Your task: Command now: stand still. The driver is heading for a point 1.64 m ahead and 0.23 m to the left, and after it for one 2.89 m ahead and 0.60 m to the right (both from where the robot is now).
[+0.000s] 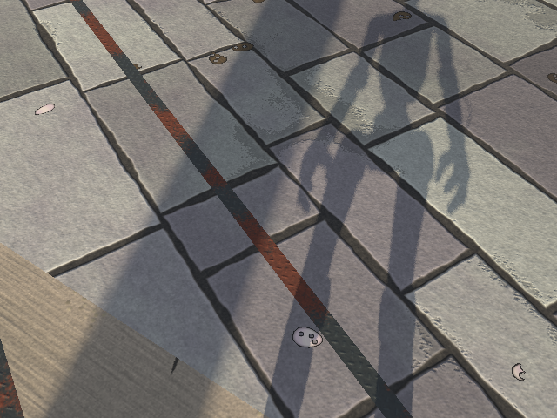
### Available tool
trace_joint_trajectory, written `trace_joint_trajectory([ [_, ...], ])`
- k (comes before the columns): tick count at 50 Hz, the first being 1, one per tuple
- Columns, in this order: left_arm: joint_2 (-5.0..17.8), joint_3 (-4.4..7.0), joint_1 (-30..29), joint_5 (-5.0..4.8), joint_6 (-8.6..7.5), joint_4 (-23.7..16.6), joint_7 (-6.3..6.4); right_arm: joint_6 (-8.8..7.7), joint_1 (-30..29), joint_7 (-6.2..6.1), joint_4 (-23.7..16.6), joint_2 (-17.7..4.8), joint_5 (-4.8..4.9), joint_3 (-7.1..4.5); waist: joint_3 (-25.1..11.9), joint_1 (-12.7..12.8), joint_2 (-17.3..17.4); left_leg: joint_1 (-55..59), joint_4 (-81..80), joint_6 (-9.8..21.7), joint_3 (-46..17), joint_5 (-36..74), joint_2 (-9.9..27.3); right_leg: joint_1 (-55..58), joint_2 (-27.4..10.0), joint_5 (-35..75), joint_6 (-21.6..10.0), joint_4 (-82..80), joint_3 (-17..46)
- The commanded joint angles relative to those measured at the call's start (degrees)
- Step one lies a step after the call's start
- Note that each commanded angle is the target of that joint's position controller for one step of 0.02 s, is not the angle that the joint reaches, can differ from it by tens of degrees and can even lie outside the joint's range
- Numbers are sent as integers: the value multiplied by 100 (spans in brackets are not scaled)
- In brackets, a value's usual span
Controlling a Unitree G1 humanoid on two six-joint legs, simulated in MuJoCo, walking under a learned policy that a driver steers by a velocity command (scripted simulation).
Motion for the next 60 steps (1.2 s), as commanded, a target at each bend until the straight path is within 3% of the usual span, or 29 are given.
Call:
trace_joint_trajectory([
  [1, 588, 96, 251, -3, -43, -85, 22, -33, 156, -22, -102, -601, 0, -91, 18, 1, -35, 351, -267, 144, 91, 929, -24, -546, -221, 1009, -64, -626, 157],
  [26, 368, 6, 641, -21, -36, 289, 43, -30, 555, -38, 75, -366, 14, 1, 149, 36, -21, 213, -272, 190, 104, 765, -90, -643, -180, 780, -16, -637, 43],
  [28, 399, 26, 788, -55, -7, 364, 69, -17, 669, -48, 141, -274, 35, 19, 104, 62, -151, 131, -66, 224, 361, -569, -337, -679, -122, -781, -127, -770, 56],
  [30, 694, 121, 802, -122, -4, 269, 99, -68, 534, -46, 36, -308, 60, -3, 527, 150, -486, -554, 484, 333, 570, -1860, -528, -973, -488, -2624, -489, -1113, 645],
  [31, 840, 173, 963, -153, -47, 261, 93, -152, 370, -12, -71, -213, 61, 17, 695, 248, -766, -938, 938, 362, 640, -1721, -527, -924, -916, -3106, -735, -1430, 1246],
  [32, 1031, 248, 1008, -180, -105, 243, 84, -260, 295, 44, -156, -93, 80, 45, 802, 279, -1105, -1199, 1545, 401, 645, -1306, -418, -864, -1453, -3281, -1027, -1743, 1952],
  [33, 1062, 280, 960, -189, -157, 202, 78, -364, 202, 101, -230, -104, 107, 43, 954, 283, -1133, -1383, 1906, 498, 453, -1179, -194, -956, -1796, -3145, -1249, -1927, 2408],
  [34, 990, 270, 822, -168, -206, 142, 63, -454, 194, 157, -287, -103, 152, 36, 1054, 196, -1098, -1507, 1942, 606, 347, -1335, -56, -933, -1904, -2829, -1300, -1923, 2492],
  [36, 867, 244, 363, -238, -233, -10, 21, -590, 654, 235, -193, -92, 211, 13, 958, -184, -915, -614, 623, 792, 463, -1186, -47, -1115, -1551, -2046, -965, -1516, 1762],
  [37, 847, 241, 220, -259, -219, -73, 3, -614, 1177, 245, 52, -129, 187, -46, 753, -376, -704, 400, 21, 729, 681, -585, -317, -1469, -1148, -1570, -769, -1084, 1228],
  [38, 758, 215, 114, -234, -245, -151, -6, -613, 1741, 254, 257, -290, 130, -131, 497, -539, -258, 1208, -197, 693, 272, -291, -191, -1825, -760, -746, -577, -188, 714],
  [39, 393, 112, 37, -163, -322, -273, -26, -619, 2539, 236, 347, -825, 125, -280, 92, -765, 1166, 2023, -1108, 1101, -1610, -904, 957, -2587, -101, -355, -197, 1899, -210],
  [40, 221, 89, 38, -223, -440, -470, -9, -692, 2959, 325, 363, -1200, 62, -305, -115, -733, 1926, 2248, -1996, 1840, -3985, -1645, 2005, -3472, 259, -1349, -154, 3331, -5],
  [41, 410, 129, 39, -320, -513, -469, -37, -767, 2308, 327, 213, -832, 27, -173, 323, -378, 1058, 1845, -1985, 1901, -3974, -1905, 2159, -3851, -185, -1110, -281, 4197, 408],
  [42, 448, 132, -2, -332, -568, -447, -99, -799, 1810, 338, 18, -560, 51, -101, 587, -227, 637, 1601, -1930, 1696, -3121, -1729, 1880, -4013, -462, -486, -412, 4377, 430],
  [43, 477, 164, -13, -274, -608, -404, -118, -795, 1506, 371, -104, -504, 47, -64, 574, -124, 432, 1492, -1983, 1489, -2411, -1242, 1565, -3948, -641, 41, -468, 4167, 321],
  [45, 691, 288, -216, -175, -613, -416, -162, -721, 1524, 377, -140, -239, 21, 34, 499, -111, 458, 1479, -2011, 1189, -1305, 261, 1103, -3674, -827, 627, -422, 3581, 103],
  [46, 584, 286, -247, -169, -587, -412, -201, -683, 1729, 350, -100, -210, -1, 54, 405, -134, 544, 1525, -1984, 1165, -992, 870, 988, -3582, -818, 766, -358, 3422, -33],
  [48, 373, 246, -558, -149, -526, -526, -242, -626, 1982, 272, -82, -353, -18, 46, 377, -181, 456, 1567, -2000, 1247, -673, 1607, 939, -3680, -797, 987, -192, 2998, -207],
  [52, 199, 124, -1716, -160, -522, -990, -281, -563, 1963, 153, -233, -627, -30, 7, 593, -355, 426, 1049, -2273, 1283, -294, 1583, 842, -3258, -580, 1734, -6, 1318, -438],
  [55, 297, 99, -2167, -198, -531, -1176, -354, -569, 2156, 132, -193, -693, 46, -40, 748, -390, 489, 1111, -2365, 1319, -187, 1577, 989, -2955, -460, 2002, -79, 696, -493],
  [57, 388, 108, -2311, -206, -562, -1292, -411, -552, 2134, 124, -181, -714, 89, -80, 762, -283, 485, 1488, -2209, 1256, -121, 1954, 1148, -2898, -443, 1947, -232, 403, -410],
  [59, 603, 196, -2048, -199, -599, -1288, -444, -512, 1975, 123, -237, -826, 69, -137, 430, 4, 585, 1872, -1664, 1135, -5, 3376, 1237, -2345, -265, 1687, -420, 268, -472],
  [60, 776, 286, -1612, -199, -601, -1189, -431, -473, 1891, 125, -273, -904, 39, -170, 46, 264, 725, 1972, -1087, 1069, 69, 4509, 1225, -1702, -71, 1531, -527, 339, -595],
])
